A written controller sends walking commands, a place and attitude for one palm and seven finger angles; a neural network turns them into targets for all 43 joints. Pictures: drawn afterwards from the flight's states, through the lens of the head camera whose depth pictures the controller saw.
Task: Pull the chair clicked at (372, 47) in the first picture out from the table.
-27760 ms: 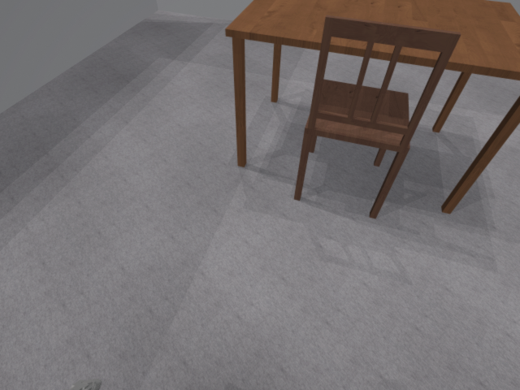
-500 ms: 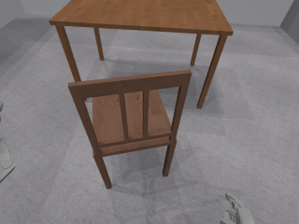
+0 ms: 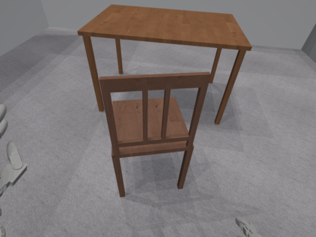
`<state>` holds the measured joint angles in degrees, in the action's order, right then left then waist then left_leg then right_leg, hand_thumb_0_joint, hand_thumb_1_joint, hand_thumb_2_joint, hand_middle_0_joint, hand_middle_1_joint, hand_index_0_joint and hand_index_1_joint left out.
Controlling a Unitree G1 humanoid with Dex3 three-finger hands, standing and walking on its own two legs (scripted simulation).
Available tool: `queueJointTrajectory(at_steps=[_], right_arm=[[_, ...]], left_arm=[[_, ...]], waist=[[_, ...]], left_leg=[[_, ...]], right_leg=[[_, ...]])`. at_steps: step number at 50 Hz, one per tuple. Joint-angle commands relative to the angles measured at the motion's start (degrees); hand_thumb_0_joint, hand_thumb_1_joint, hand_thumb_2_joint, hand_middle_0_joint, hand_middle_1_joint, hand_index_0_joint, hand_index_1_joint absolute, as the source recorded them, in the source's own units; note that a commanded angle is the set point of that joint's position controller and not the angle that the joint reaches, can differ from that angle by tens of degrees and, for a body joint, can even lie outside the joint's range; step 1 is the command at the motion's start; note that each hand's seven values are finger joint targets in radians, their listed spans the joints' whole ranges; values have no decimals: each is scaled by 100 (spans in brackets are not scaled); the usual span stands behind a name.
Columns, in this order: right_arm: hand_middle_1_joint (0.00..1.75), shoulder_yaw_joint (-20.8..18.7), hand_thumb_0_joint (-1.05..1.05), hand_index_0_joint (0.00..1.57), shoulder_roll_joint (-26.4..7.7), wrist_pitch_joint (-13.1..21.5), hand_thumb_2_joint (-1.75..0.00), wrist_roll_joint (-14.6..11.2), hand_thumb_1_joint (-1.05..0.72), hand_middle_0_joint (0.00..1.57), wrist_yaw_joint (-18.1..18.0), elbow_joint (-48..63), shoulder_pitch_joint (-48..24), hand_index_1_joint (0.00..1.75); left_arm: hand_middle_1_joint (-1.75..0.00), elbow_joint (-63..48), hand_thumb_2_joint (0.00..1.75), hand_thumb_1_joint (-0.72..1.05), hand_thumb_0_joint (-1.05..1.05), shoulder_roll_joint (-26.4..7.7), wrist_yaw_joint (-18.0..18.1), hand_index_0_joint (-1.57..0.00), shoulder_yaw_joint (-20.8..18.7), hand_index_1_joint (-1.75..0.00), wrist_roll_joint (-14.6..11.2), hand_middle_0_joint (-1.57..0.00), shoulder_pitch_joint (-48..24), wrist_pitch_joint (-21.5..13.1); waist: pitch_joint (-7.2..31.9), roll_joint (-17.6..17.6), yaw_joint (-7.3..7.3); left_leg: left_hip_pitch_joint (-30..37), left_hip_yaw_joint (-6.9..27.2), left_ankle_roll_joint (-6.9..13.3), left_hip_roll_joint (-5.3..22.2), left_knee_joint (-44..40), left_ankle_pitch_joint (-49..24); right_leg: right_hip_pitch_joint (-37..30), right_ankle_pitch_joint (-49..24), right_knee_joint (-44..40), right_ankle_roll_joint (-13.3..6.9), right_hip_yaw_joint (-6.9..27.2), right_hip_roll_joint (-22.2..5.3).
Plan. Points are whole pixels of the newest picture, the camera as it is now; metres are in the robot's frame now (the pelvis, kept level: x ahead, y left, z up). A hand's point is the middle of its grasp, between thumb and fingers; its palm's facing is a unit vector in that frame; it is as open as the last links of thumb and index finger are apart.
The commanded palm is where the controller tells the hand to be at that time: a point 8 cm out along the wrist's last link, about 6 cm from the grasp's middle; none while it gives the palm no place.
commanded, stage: stop stepping back and stand still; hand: left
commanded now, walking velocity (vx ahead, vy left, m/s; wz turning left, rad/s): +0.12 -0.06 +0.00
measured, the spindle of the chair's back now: (145, 117) +0.61 +0.09 -0.07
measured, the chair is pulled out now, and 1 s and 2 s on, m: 0.60 0.60 0.60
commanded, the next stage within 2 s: let the arm hang, fingers relaxed in 0.08 s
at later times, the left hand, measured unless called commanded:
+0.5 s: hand out of the picture +0.09 +0.17 -0.16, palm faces +0.13 -0.98 -0.13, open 6.8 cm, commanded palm none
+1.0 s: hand out of the picture -0.01 +0.16 -0.16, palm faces +0.07 -0.98 -0.18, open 7.4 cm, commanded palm none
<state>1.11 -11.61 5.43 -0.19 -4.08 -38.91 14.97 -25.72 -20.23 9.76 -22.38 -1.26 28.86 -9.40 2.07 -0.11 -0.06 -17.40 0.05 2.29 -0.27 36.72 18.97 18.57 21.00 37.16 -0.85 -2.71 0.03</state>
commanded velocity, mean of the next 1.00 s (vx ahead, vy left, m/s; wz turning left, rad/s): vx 0.01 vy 0.00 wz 0.00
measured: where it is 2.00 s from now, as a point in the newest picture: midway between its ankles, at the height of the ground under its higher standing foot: outside the picture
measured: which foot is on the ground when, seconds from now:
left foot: down 0.00-1.00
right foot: down 0.00-1.00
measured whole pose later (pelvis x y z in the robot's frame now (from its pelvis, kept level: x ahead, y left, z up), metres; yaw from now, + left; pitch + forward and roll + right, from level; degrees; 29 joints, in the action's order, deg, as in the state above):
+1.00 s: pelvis +0.01 +0.01 +0.01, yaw +2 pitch -2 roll +0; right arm 0.5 -7.4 -0.3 0.9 -1.8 -61.7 18.8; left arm 61.7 -6.8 1.9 0.9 0.5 18.5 1.4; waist -2.7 1.5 0.2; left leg -9.4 -2.3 1.5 -0.5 24.8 13.8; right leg 8.5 14.4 24.5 -1.2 -5.2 -0.7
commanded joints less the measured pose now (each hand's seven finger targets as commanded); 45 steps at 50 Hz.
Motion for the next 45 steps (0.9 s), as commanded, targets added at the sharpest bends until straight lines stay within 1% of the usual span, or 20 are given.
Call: queueJointTrajectory(at_steps=[1, 2, 5, 6, 7, 8, 9, 10, 11, 13, 15, 17, 18, 21, 25, 26, 28, 32, 36, 45], right_arm=[[30, -332, 0, 20, -610, 504, -90, -35, -90, 20, -30, 1037, -664, 30], [30, -322, 0, 20, -597, 522, -90, -85, -90, 20, 8, 1009, -651, 30], [30, -268, 0, 20, -662, 486, -90, -7, -90, 20, 25, 924, -683, 30], [30, -291, 0, 20, -672, 482, -90, 3, -90, 20, 29, 907, -629, 30], [30, -294, 0, 20, -651, 472, -90, 13, -90, 20, 28, 870, -584, 30], [30, -336, 0, 20, -633, 482, -90, -14, -90, 20, 31, 870, -544, 30], [30, -630, 0, 20, -1052, 326, -90, 75, -90, 20, 418, -66, -304, 30], [30, -572, 0, 20, -582, -43, -90, 84, -90, 20, 405, -50, 160, 30], [30, -476, 0, 20, -450, -271, -90, 91, -90, 20, 394, 77, 185, 30], [30, -417, 0, 20, -411, -451, -90, 160, -90, 20, 429, 134, 268, 30], [30, -417, 0, 20, -460, -484, -90, 202, -90, 20, 470, -30, 369, 30], [30, -418, 0, 20, -718, -432, -90, 240, -90, 20, 433, -173, 179, 30], [30, -383, 0, 20, -770, -410, -90, 251, -90, 20, 372, -258, 111, 30], [30, -230, 0, 20, -632, -379, -90, 177, -90, 20, 269, -816, 238, 30], [30, -237, 0, 20, -376, -399, -90, 156, -90, 20, 166, -1186, 480, 30], [30, -223, 0, 20, -336, -415, -90, 139, -90, 20, 162, -1260, 543, 30], [30, -236, 0, 20, -350, -443, -90, 113, -90, 20, 153, -1363, 620, 30], [30, -223, 0, 20, -306, -477, -90, 98, -90, 20, 167, -1589, 715, 30], [30, -205, 0, 20, -285, -474, -90, 80, -90, 20, 175, -1772, 801, 30], [30, -157, 0, 20, -107, -479, -90, 80, -90, 20, 186, -2102, 876, 30]], left_arm=[[-30, -1387, 90, 90, 0, -1421, 58, -20, -847, -30, 105, -20, -661, -402], [-30, -1241, 90, 90, 0, -1484, 39, -20, -901, -30, 69, -20, -442, -405], [-30, -1138, 90, 90, 0, -1339, 8, -20, -834, -30, 28, -20, -188, -458], [-30, -1137, 90, 90, 0, -1363, -26, -20, -831, -30, 36, -20, -224, -483], [-30, -1039, 90, 90, 0, -1471, -26, -20, -900, -30, 51, -20, -148, -528], [-30, -1065, 90, 90, 0, -1449, -39, -20, -872, -30, -16, -20, -278, -549], [-30, 2989, 90, 90, 0, -13, -758, -20, 1303, -30, 523, -20, -254, 526], [-30, 3174, 90, 90, 0, 306, -849, -20, 1345, -30, 453, -20, -298, 899], [-30, 3309, 90, 90, 0, 290, -870, -20, 1414, -30, 438, -20, -541, 988], [-30, 3792, 90, 90, 0, 246, -863, -20, 1561, -30, 407, -20, -1026, 1050], [-30, 4459, 90, 90, 0, 130, -860, -20, 1686, -30, 342, -20, -1139, 1036], [-30, 5082, 90, 90, 0, 250, -873, -20, 1832, -30, 295, -20, -1138, 1048], [-30, 5372, 90, 90, 0, 313, -868, -20, 1866, -30, 289, -20, -1177, 1031], [-30, 6456, 90, 90, 0, 287, -859, -20, 1962, -30, 205, -20, -1275, 1045], [-30, 7245, 90, 90, 0, 514, -809, -20, 1938, -30, 199, -20, -1018, 1009], [-30, 7354, 90, 90, 0, 512, -812, -20, 1973, -30, 180, -20, -1059, 1013], [-30, 7571, 90, 90, 0, 553, -827, -20, 2039, -30, 181, -20, -1129, 1021], [-30, 7945, 90, 90, 0, 573, -819, -20, 2118, -30, 159, -20, -1085, 1032], [-30, 8211, 90, 90, 0, 595, -802, -20, 2164, -30, 157, -20, -965, 1012], [-30, 8512, 90, 90, 0, 733, -764, -20, 2222, -30, 163, -20, -725, 978]], waist=[[-545, 1270, -114], [-416, 975, -35], [-403, 1114, -19], [-297, 777, -52], [-163, 336, -89], [-1, -356, -154], [-214, -913, -205], [133, -1025, -212], [-75, -926, -187], [-484, -1354, -275], [-507, -1305, -241], [-330, -515, -7], [-155, -509, 51], [81, 923, 29], [266, 1251, 6], [168, 1222, -6], [-116, 518, -10], [-453, 282, -8], [-445, -107, -19], [-773, -18, -25]], left_leg=[[-1294, 2105, 823, 1402, -2713, 2299], [-1295, 1749, 715, 1314, -2582, 2128], [-1341, 1128, 367, 943, -1988, 1750], [-1272, 872, 240, 716, -1552, 1433], [-1158, 620, 142, 455, -829, 1004], [-1065, 275, -3, 139, -17, 852], [-1231, 74, -137, 202, 1385, 150], [-675, 185, -191, 123, 1714, 667], [-703, 52, -192, 31, 1787, 969], [-536, -63, -131, -28, 913, 769], [123, -6, -81, 15, -455, -679], [427, 837, 185, 682, -794, -2280], [352, 839, 230, 765, -700, -2684], [514, 667, 88, 668, -1005, -3228], [869, 445, 30, 600, -1070, -2883], [794, 465, 40, 603, -1158, -2688], [722, 501, 81, 643, -1261, -2393], [572, 529, 106, 632, -1522, -1658], [629, 496, 99, 584, -1555, -1496], [625, 402, 93, 540, -1657, -1149]], right_leg=[[-76, 547, 1865, 115, 69, 103], [-335, 603, 1347, 122, 4, 38], [-1303, 125, -1006, 25, -241, 72], [-1560, -141, -1506, -24, -102, 6], [-1588, -387, -1969, -162, 388, -353], [-1316, 67, -2243, -455, 1281, -894], [-388, -1695, -1436, -787, 1401, -1860], [-58, -1783, -1370, -1111, 1365, -1810], [196, -1359, -1386, -1148, 1180, -1762], [245, -1770, -1182, -908, 747, -1495], [72, -2181, -823, -513, 522, -1192], [36, -1671, -507, -197, 341, -627], [-364, -1778, -696, -145, 407, -522], [-1039, -1956, -712, -140, 275, -485], [-1272, -2138, -1136, -251, 239, -562], [-1283, -1992, -1202, -242, 202, -546], [-1187, -1926, -1374, -218, 163, -539], [-1070, -1450, -1592, -205, 191, -559], [-1063, -1429, -1661, -202, 251, -624], [-738, -1119, -1794, -211, 367, -646]])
